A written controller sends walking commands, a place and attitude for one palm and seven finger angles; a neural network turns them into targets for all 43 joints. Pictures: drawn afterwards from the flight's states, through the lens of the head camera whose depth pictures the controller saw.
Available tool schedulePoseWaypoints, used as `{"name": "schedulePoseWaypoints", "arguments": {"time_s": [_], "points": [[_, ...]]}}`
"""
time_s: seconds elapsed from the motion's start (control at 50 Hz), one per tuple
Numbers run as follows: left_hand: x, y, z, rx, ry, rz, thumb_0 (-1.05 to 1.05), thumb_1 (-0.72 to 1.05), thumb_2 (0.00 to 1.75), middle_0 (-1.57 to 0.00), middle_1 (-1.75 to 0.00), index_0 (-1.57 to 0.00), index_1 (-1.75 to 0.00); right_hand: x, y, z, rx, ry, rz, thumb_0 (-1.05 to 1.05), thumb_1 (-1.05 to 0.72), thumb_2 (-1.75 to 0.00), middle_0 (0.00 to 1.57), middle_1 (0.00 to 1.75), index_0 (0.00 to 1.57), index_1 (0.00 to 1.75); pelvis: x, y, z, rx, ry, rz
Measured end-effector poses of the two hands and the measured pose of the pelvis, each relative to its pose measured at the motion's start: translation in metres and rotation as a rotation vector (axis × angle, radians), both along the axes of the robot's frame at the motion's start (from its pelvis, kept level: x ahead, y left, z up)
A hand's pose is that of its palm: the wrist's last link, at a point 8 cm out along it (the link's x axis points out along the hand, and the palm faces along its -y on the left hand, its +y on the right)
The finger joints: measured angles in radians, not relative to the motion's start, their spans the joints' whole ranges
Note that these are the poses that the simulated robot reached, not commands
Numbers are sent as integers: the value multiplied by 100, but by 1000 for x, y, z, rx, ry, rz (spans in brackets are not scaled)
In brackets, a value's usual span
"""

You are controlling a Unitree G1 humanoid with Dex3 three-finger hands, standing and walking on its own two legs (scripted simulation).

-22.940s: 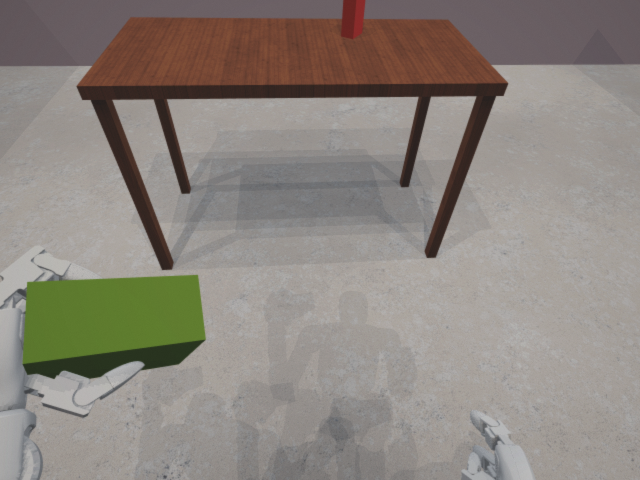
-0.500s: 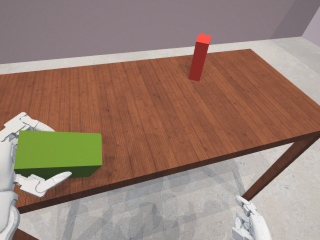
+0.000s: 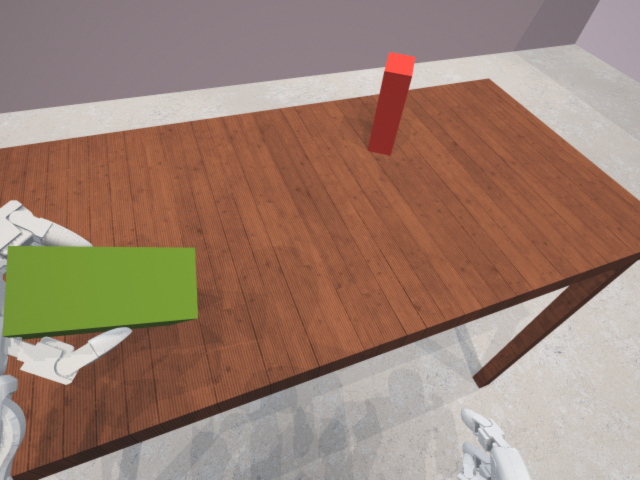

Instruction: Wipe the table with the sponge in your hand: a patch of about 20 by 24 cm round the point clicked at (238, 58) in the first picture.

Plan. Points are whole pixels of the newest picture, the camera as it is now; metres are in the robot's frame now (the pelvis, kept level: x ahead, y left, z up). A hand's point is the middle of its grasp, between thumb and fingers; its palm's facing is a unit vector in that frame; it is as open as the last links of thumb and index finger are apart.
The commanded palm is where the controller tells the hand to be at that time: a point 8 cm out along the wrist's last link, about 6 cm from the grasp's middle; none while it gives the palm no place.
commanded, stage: come to a stop and stand still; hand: left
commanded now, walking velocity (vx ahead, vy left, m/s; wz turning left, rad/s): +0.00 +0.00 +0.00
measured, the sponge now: (133, 292) +0.25 +0.21 +0.15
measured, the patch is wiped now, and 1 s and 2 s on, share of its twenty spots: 0.00 0.00 0.00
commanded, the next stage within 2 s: look again from close up in 0.28 s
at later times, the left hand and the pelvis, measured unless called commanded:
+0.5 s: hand (69, 306) +0.22 +0.25 +0.17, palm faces +0.39 -0.85 -0.35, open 10.3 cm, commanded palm +0.16 +0.28 +0.18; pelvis +0.00 +0.00 +0.00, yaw +0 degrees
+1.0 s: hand (55, 275) +0.23 +0.26 +0.19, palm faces +0.42 -0.76 -0.49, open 10.3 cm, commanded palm +0.15 +0.27 +0.18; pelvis -0.01 -0.01 +0.00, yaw +1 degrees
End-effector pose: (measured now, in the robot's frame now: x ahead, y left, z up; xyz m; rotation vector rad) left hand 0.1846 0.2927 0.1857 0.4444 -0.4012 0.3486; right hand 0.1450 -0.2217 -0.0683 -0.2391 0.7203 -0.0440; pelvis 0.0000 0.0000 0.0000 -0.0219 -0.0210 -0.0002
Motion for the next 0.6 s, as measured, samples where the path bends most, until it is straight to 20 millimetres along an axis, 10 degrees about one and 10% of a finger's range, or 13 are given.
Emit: {"name": "schedulePoseWaypoints", "arguments": {"time_s": [0.26,0.6], "points": [[8,2,-19,-30,112,-6,-1,-52,101,-72,-133,-73,-132,51,7,23,-12,-101,-1,1,-90,-90,20,30,20,30,10,3,1,-3,10,-5],[-10,-3,-19,-55,131,31,-1,-52,101,-72,-133,-73,-132,15,6,9,6,-29,-27,1,-90,-90,20,30,20,30,-4,-1,4,0,-8,-7]]}}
